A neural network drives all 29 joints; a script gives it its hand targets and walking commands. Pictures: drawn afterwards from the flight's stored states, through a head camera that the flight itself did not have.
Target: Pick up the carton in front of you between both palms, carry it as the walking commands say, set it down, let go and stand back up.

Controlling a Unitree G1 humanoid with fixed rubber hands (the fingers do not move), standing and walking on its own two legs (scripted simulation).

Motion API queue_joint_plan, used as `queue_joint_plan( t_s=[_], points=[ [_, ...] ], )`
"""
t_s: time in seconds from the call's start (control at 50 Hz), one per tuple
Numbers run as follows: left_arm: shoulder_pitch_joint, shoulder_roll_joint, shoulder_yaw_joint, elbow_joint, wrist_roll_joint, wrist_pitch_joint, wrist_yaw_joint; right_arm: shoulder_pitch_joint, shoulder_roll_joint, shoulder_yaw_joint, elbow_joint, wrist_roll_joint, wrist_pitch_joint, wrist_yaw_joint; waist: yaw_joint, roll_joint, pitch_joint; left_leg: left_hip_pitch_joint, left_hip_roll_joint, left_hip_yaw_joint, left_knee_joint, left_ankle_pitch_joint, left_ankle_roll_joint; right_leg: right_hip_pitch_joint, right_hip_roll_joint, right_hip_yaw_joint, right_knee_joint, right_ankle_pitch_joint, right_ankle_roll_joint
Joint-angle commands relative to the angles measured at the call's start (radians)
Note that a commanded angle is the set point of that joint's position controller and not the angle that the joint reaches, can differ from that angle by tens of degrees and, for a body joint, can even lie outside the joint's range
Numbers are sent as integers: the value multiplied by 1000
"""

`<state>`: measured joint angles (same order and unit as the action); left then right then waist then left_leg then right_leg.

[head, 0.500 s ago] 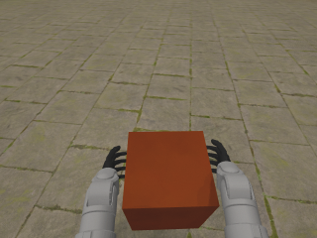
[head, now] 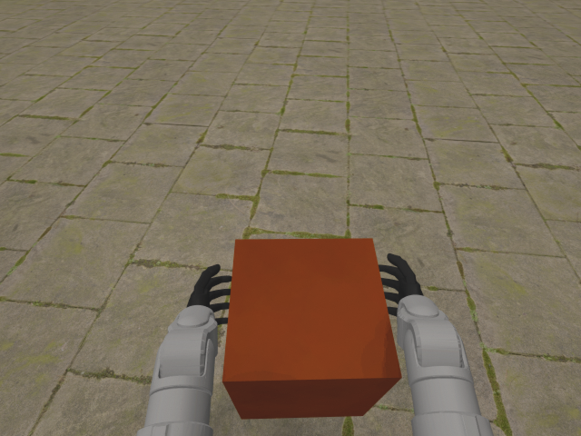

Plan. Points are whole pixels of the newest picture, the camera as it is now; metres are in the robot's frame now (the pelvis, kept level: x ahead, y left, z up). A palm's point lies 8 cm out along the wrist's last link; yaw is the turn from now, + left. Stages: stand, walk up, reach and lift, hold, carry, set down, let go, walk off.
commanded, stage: carry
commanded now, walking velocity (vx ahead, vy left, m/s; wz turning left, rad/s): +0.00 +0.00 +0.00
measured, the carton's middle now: (303, 333) +0.30 +0.00 -0.05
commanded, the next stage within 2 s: hold in 0.12 s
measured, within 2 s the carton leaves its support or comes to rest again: neither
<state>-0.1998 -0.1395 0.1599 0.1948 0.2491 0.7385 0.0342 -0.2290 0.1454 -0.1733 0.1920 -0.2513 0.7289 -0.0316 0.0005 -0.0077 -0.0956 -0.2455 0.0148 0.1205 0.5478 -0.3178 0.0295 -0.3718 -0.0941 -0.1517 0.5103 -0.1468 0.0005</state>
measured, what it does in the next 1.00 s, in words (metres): stands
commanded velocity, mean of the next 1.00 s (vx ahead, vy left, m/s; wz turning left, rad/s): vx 0.00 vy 0.00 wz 0.00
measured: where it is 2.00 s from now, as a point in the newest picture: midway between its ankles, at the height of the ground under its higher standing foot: outside the picture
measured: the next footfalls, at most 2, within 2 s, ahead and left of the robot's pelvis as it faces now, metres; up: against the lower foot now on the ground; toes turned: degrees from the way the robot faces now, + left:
none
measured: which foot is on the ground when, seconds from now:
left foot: down 0.00-1.00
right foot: down 0.00-1.00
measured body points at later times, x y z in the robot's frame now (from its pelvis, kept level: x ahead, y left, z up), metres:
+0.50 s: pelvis -0.01 -0.02 +0.01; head -0.04 -0.04 +0.46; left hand +0.27 +0.16 +0.04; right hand +0.31 -0.14 +0.05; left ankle -0.02 +0.09 -0.73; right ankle +0.07 -0.13 -0.73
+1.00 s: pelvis -0.01 -0.04 +0.00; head -0.01 -0.06 +0.45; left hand +0.31 +0.15 +0.02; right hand +0.35 -0.15 +0.03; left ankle -0.01 +0.09 -0.73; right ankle +0.08 -0.13 -0.73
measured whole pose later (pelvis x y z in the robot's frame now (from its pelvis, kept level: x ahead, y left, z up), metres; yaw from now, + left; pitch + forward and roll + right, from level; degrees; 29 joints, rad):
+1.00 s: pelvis -0.01 -0.04 +0.00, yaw +6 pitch -5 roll +0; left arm -0.48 -0.19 0.46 0.55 0.42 0.52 -0.02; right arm -0.50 0.23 -0.44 0.43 -0.41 0.58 -0.01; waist -0.02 0.04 0.09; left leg -0.17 0.00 -0.06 0.56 -0.31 0.01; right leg -0.25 0.01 -0.05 0.51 -0.17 -0.03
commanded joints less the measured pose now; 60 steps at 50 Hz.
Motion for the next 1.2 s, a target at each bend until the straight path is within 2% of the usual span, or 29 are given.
queue_joint_plan(
  t_s=[0.0,0.1,0.12,0.14,0.16,0.18,0.24,0.26,0.28,0.32,0.36,0.38,0.48,0.62,0.64,0.68,0.7,0.72,0.78,0.84,0.86,0.92,0.96,1.02,1.08,1.1,1.12,1.14,1.18],
  points=[
    [-518,-932,-565,-119,-292,-49,-261,-404,946,546,-52,258,-35,250,-7,14,-247,-1,140,-121,-128,162,20,175,-92,104,-48,110,-6],
    [-503,-901,-553,-103,-299,-58,-259,-374,934,532,-20,246,-37,243,2,-38,-227,-35,124,-103,-131,81,15,189,-79,90,-66,78,-3],
    [-498,-958,-522,-47,-294,-68,-274,-331,946,516,-20,229,-36,254,-49,78,-125,-46,-52,-246,-241,239,7,444,189,196,-50,160,-38],
    [-515,-940,-511,-70,-252,-85,-267,-383,921,524,-70,242,-56,259,-37,142,-148,-76,-58,-232,-229,245,-3,502,177,228,-43,216,-40],
    [-477,-941,-498,-59,-246,-77,-257,-409,937,548,-86,254,-42,268,23,44,-148,-4,-42,-246,-228,307,15,466,191,207,-55,210,-26],
    [-457,-940,-514,-72,-252,-82,-254,-373,947,573,-82,275,-36,267,-28,73,-189,75,-65,-238,-217,339,5,447,176,228,-85,218,-24],
    [-451,-974,-492,-13,-233,-77,-244,-419,953,569,-65,253,-34,286,40,17,-84,32,-64,-252,-229,247,9,429,196,223,-79,157,-24],
    [-521,-952,-504,-25,-272,-80,-260,-389,968,555,-45,216,-28,279,-28,-29,-112,56,-47,-256,-250,200,19,393,191,217,-89,142,-15],
    [-537,-948,-497,-24,-246,-84,-266,-409,946,525,-23,247,-40,281,7,60,-111,53,-45,-242,-243,211,-1,439,182,225,-96,112,-20],
    [-616,-968,-538,-36,-289,-93,-278,-396,932,498,1,203,-41,266,-75,43,-47,-10,-52,-234,-258,72,8,459,187,218,-92,67,-28],
    [-558,-935,-482,12,-244,-83,-276,-407,952,485,47,226,-42,279,3,58,-66,35,-57,-228,-241,150,1,441,171,225,-117,74,-21],
    [-580,-956,-452,30,-221,-81,-284,-406,960,455,42,190,-45,275,-48,53,-71,38,-82,-208,-240,108,-12,432,171,232,-147,30,-25],
    [-538,-951,-435,42,-250,-98,-288,-442,955,510,0,212,-45,271,14,33,-96,-108,-69,-236,-278,92,15,575,175,229,-99,106,-15],
    [-587,-925,-443,24,-228,-93,-289,-391,971,430,88,184,-41,279,-40,32,-67,-19,-93,-209,-266,78,5,530,158,245,-163,84,-18],
    [-598,-941,-445,20,-242,-107,-286,-469,996,508,42,207,-46,277,20,-21,-83,-15,-74,-234,-249,101,28,498,155,228,-144,57,-1],
    [-597,-916,-449,23,-229,-109,-294,-428,951,467,62,214,-53,284,-25,37,-120,-31,-94,-216,-253,124,17,567,146,245,-153,103,-14],
    [-616,-916,-399,35,-217,-116,-300,-461,975,442,108,182,-42,279,3,-49,-132,-40,-83,-232,-243,48,25,583,126,260,-156,32,-2],
    [-591,-919,-347,96,-150,-102,-300,-506,988,445,78,195,-44,278,59,15,-8,-53,-97,-207,-254,41,27,483,120,244,-173,8,10],
    [-633,-890,-395,42,-208,-133,-323,-475,1020,494,6,189,-57,261,-23,-53,-118,-38,-105,-204,-228,35,26,564,121,264,-163,37,18],
    [-784,-880,-267,231,-126,-156,-314,-619,930,265,233,88,-90,270,-56,7,20,-160,-93,-210,-225,-74,29,505,140,258,-118,-81,-18],
    [-742,-848,-255,218,-104,-177,-310,-585,961,272,285,113,-98,268,15,26,-30,-152,-98,-212,-217,-67,33,520,128,255,-116,-79,-9],
    [-824,-836,-135,344,-58,-245,-302,-712,913,172,314,47,-157,239,-29,-41,-68,-229,-94,-229,-145,-95,46,519,147,260,-62,-121,-4],
    [-823,-775,-62,429,7,-273,-282,-717,837,107,396,5,-169,207,33,6,-7,-317,-97,-201,-105,-84,36,478,136,253,-50,-142,-8],
    [-904,-635,16,434,86,-332,-243,-675,737,-39,455,-86,-239,168,-41,46,38,-330,-118,-187,-45,-52,33,319,150,240,9,-45,-9],
    [-873,-615,39,465,76,-402,-242,-658,727,-84,439,-124,-317,151,-55,-24,-55,-358,-125,-184,20,13,37,232,178,215,86,16,-1],
    [-817,-594,92,505,114,-424,-241,-712,723,-67,445,-83,-345,146,38,19,-116,-405,-139,-174,34,50,36,230,171,228,84,30,8],
    [-812,-621,67,520,96,-459,-245,-747,708,-25,405,-71,-388,145,-24,39,-150,-482,-136,-175,76,51,27,214,168,251,138,76,0],
    [-799,-589,74,532,98,-490,-240,-697,696,-14,418,-85,-417,133,25,16,-169,-487,-135,-186,86,94,32,172,180,232,161,124,17],
    [-828,-593,39,538,84,-559,-239,-725,670,2,412,-104,-498,129,-32,15,-239,-584,-140,-182,148,127,18,50,192,220,246,177,8]
  ],
)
